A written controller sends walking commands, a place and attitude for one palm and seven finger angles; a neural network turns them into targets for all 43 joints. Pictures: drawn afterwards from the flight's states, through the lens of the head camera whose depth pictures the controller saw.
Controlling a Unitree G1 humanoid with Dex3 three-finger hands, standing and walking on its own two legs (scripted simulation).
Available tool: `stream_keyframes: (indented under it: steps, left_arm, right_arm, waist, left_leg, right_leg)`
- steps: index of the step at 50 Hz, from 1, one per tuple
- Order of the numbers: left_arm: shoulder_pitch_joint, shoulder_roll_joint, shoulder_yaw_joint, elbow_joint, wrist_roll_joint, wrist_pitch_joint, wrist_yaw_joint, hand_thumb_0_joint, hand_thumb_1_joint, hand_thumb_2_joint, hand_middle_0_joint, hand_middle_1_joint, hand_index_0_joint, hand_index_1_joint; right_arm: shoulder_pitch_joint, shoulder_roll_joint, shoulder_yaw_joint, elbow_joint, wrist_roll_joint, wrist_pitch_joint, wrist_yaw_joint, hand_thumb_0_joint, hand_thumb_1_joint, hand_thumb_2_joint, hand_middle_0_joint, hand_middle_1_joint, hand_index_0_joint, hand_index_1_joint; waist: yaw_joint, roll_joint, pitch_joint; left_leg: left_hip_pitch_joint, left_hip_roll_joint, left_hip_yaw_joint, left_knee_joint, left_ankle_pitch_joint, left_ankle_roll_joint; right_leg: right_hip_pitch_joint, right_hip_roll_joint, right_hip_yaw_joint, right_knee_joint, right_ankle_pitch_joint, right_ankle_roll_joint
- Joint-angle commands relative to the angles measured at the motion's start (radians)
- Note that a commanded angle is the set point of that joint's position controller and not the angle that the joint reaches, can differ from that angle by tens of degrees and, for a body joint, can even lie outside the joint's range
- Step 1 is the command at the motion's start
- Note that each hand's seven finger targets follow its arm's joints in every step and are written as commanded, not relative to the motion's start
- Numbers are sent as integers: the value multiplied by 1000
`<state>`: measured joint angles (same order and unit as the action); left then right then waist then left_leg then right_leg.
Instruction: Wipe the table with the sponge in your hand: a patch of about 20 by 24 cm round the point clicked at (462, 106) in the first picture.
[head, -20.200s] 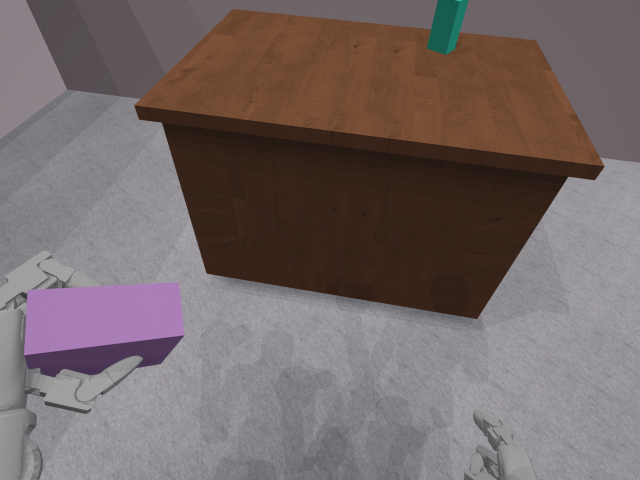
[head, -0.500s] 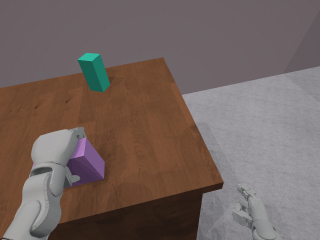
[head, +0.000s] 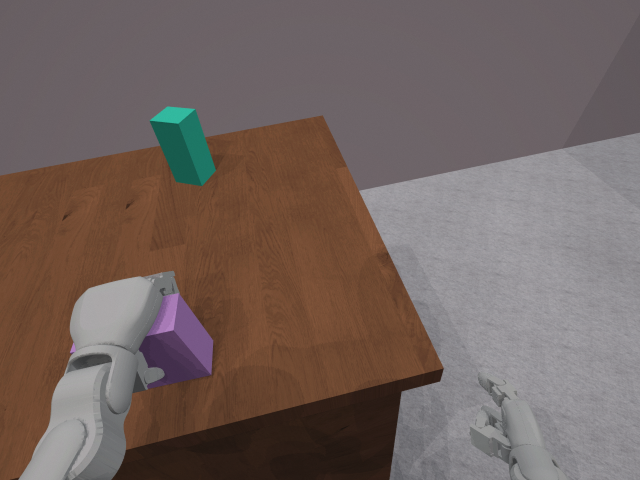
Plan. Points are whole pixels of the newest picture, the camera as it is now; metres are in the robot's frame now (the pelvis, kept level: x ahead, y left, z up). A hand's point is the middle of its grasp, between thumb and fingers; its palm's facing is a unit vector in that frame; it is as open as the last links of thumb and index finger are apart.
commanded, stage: lower the sponge onto the table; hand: left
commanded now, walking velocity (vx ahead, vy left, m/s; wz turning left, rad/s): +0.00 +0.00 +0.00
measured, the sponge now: (157, 352) +0.23 +0.26 +0.05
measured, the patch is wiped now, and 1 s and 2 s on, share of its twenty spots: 0.00 0.35 0.40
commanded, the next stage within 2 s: wipe forward along the first lane in 0.18 s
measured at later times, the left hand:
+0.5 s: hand (147, 322) +0.25 +0.27 +0.09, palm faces +0.00 -0.05 -1.00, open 9.5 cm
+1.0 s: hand (149, 292) +0.29 +0.29 +0.08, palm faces -0.06 -0.03 -1.00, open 9.5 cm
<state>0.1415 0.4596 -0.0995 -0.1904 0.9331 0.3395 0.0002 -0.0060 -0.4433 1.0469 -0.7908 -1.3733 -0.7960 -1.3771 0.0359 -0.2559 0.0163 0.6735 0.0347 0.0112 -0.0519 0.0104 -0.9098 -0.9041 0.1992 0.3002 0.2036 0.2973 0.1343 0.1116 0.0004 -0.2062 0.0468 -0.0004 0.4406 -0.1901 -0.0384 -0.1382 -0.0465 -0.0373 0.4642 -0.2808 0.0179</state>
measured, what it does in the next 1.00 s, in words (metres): stands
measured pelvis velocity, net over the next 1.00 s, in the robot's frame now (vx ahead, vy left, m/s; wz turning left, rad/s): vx -0.01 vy -0.01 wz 0.01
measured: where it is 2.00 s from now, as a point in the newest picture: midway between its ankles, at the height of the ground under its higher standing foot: outside the picture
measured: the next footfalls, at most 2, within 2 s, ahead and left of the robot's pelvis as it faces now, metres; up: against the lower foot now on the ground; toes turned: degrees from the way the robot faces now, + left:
none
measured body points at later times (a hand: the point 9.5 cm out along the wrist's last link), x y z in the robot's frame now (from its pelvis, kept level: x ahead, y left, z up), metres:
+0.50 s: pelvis +0.00 +0.00 +0.00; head -0.01 -0.05 +0.45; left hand +0.24 +0.27 +0.14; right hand +0.24 -0.20 -0.09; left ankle +0.03 +0.15 -0.74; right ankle -0.02 -0.13 -0.74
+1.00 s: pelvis -0.01 -0.01 +0.00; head -0.01 -0.05 +0.44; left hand +0.29 +0.29 +0.14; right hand +0.19 -0.24 -0.12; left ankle +0.03 +0.15 -0.74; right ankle -0.02 -0.13 -0.74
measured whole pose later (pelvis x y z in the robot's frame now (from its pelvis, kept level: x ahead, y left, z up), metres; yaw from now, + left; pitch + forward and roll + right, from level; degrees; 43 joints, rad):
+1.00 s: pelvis -0.01 -0.01 +0.00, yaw +1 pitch +1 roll +0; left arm -0.24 0.49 -0.05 0.31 0.95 0.24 -0.02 0.00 -0.52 1.13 -0.82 -1.36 -0.83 -1.35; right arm 0.11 -0.29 0.00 0.73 0.07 0.03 -0.08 0.01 -0.91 -0.90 0.20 0.30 0.20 0.30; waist 0.09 0.10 -0.04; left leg -0.33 0.05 -0.02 0.50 -0.19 -0.03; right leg -0.26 -0.04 -0.05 0.53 -0.29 0.01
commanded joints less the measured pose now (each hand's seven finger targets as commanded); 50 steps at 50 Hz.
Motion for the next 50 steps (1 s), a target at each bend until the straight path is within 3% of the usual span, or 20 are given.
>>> stream_keyframes:
  steps: [1, 5, 8, 10, 12, 15, 16, 18, 20, 21, 24, 25, 26, 30, 31, 35, 36, 40, 48, 50]
  left_arm:
    - [-218, 166, 120, -216, 19, -9, 57, 0, 100, 1300, -1200, -1600, -1200, -1600]
    - [-206, 186, 139, -185, 21, 7, 57, 0, 100, 1300, -1200, -1600, -1200, -1600]
    - [-195, 137, 86, -169, 23, 2, 53, 0, 100, 1300, -1200, -1600, -1200, -1600]
    - [-202, 181, 134, -153, 22, 12, 54, 0, 100, 1300, -1200, -1600, -1200, -1600]
    - [-216, 164, 115, -107, 24, 11, 50, 0, 100, 1300, -1200, -1600, -1200, -1600]
    - [-246, 174, 118, -98, 32, 14, 46, 0, 100, 1300, -1200, -1600, -1200, -1600]
    - [-280, 140, 83, -88, 31, 7, 44, 0, 100, 1300, -1200, -1600, -1200, -1600]
    - [-312, 180, 116, -4, 34, 5, 42, 0, 100, 1300, -1200, -1600, -1200, -1600]
    - [-340, 218, 151, 9, 39, 4, 41, 0, 100, 1300, -1200, -1600, -1200, -1600]
    - [-356, 170, 107, 15, 34, -4, 38, 0, 100, 1300, -1200, -1600, -1200, -1600]
    - [-353, 184, 125, 89, 27, -15, 31, 0, 100, 1300, -1200, -1600, -1200, -1600]
    - [-370, 203, 140, 88, 30, -15, 30, 0, 100, 1300, -1200, -1600, -1200, -1600]
    - [-386, 156, 96, 87, 24, -25, 26, 0, 100, 1300, -1200, -1600, -1200, -1600]
    - [-404, 217, 155, 147, 27, -44, 24, 0, 100, 1300, -1200, -1600, -1200, -1600]
    - [-405, 184, 123, 160, 25, -50, 22, 0, 100, 1300, -1200, -1600, -1200, -1600]
    - [-450, 234, 164, 236, 35, -62, 27, 0, 100, 1300, -1200, -1600, -1200, -1600]
    - [-457, 200, 132, 246, 29, -65, 26, 0, 100, 1300, -1200, -1600, -1200, -1600]
    - [-506, 247, 159, 337, 32, -69, 27, 0, 100, 1300, -1200, -1600, -1200, -1600]
    - [-605, 221, 107, 488, 46, -94, 14, 0, 100, 1300, -1200, -1600, -1200, -1600]
    - [-622, 260, 146, 498, 52, -107, 16, 0, 100, 1300, -1200, -1600, -1200, -1600]
  right_arm:
    - [-213, -78, -25, -184, 7, -66, 2, 0, -900, -900, 200, 300, 200, 300]
    - [-237, -86, -24, -180, 7, -62, 2, 0, -900, -900, 200, 300, 200, 300]
    - [-216, -83, -28, -179, 8, -62, 5, 0, -900, -900, 200, 300, 200, 300]
    - [-234, -88, -25, -178, 8, -61, 1, 0, -900, -900, 200, 300, 200, 300]
    - [-212, -88, -25, -168, 9, -58, -1, 0, -900, -900, 200, 300, 200, 300]
    - [-232, -90, -21, -170, 10, -56, -4, 0, -900, -900, 200, 300, 200, 300]
    - [-211, -86, -21, -168, 13, -59, -6, 0, -900, -900, 200, 300, 200, 300]
    - [-197, -98, -25, -149, 12, -55, -16, 0, -900, -900, 200, 300, 200, 300]
    - [-217, -101, -23, -148, 13, -55, -22, 0, -900, -900, 200, 300, 200, 300]
    - [-201, -93, -22, -153, 17, -57, -23, 0, -900, -900, 200, 300, 200, 300]
    - [-186, -102, -30, -139, 18, -52, -26, 0, -900, -900, 200, 300, 200, 300]
    - [-205, -105, -25, -142, 19, -54, -26, 0, -900, -900, 200, 300, 200, 300]
    - [-187, -98, -26, -148, 22, -56, -26, 0, -900, -900, 200, 300, 200, 300]
    - [-181, -110, -32, -136, 21, -55, -28, 0, -900, -900, 200, 300, 200, 300]
    - [-161, -109, -34, -142, 23, -56, -29, 0, -900, -900, 200, 300, 200, 300]
    - [-148, -121, -41, -125, 25, -55, -34, 0, -900, -900, 200, 300, 200, 300]
    - [-131, -121, -42, -130, 27, -55, -36, 0, -900, -900, 200, 300, 200, 300]
    - [-123, -133, -46, -111, 32, -49, -40, 0, -900, -900, 200, 300, 200, 300]
    - [-64, -143, -53, -100, 38, -38, -38, 0, -900, -900, 200, 300, 200, 300]
    - [-58, -148, -56, -101, 38, -34, -36, 0, -900, -900, 200, 300, 200, 300]
  waist:
    - [-5, -54, -205]
    - [0, -67, -174]
    - [-8, -77, -176]
    - [-1, -86, -168]
    - [-12, -124, -160]
    - [-10, -88, -137]
    - [-24, -100, -159]
    - [-26, -136, -138]
    - [-19, -112, -143]
    - [-28, -123, -167]
    - [-28, -144, -151]
    - [-26, -109, -156]
    - [-37, -119, -168]
    - [-36, -132, -151]
    - [-41, -151, -155]
    - [-43, -156, -145]
    - [-49, -165, -163]
    - [-53, -163, -136]
    - [-78, -186, -144]
    - [-69, -162, -167]
  left_leg:
    - [130, -56, 7, -23, 201, 63]
    - [119, -60, -1, -31, 169, 61]
    - [113, -58, 6, -28, 170, 64]
    - [114, -62, 2, -28, 157, 66]
    - [95, -61, 7, -25, 144, 64]
    - [96, -64, 3, -32, 118, 63]
    - [96, -63, 14, -25, 120, 67]
    - [82, -64, 13, -26, 94, 67]
    - [87, -69, 8, -27, 89, 65]
    - [85, -69, 17, -22, 91, 68]
    - [73, -70, 17, -17, 91, 67]
    - [77, -71, 13, -22, 80, 65]
    - [72, -71, 20, -14, 87, 69]
    - [62, -71, 15, -8, 79, 68]
    - [49, -73, 19, -5, 77, 71]
    - [39, -72, 16, 0, 58, 70]
    - [31, -74, 24, 4, 61, 74]
    - [9, -74, 20, 5, 21, 72]
    - [-33, -72, 26, 21, -8, 76]
    - [-36, -73, 18, 20, -1, 74]
  right_leg:
    - [-31, 52, -1, -74, 185, -69]
    - [-41, 61, 25, -88, 160, -76]
    - [-46, 51, -3, -81, 166, -64]
    - [-45, 60, 25, -89, 158, -73]
    - [-57, 53, -2, -87, 143, -60]
    - [-72, 61, 21, -95, 115, -72]
    - [-72, 53, -5, -84, 120, -61]
    - [-85, 53, 1, -96, 104, -58]
    - [-83, 60, 21, -100, 93, -70]
    - [-79, 52, -4, -88, 99, -59]
    - [-88, 50, 0, -94, 114, -55]
    - [-89, 58, 14, -95, 97, -67]
    - [-89, 51, -6, -83, 111, -57]
    - [-102, 57, 14, -91, 115, -62]
    - [-102, 52, -5, -85, 109, -54]
    - [-125, 58, 9, -87, 95, -60]
    - [-119, 53, -6, -79, 104, -52]
    - [-148, 57, 8, -88, 64, -56]
    - [-190, 55, -6, -71, 49, -48]
    - [-184, 59, 2, -66, 54, -57]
